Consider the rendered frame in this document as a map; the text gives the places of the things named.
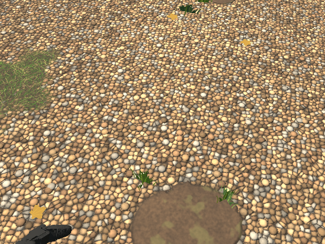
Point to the left robot hand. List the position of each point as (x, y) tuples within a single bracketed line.
[(44, 234)]

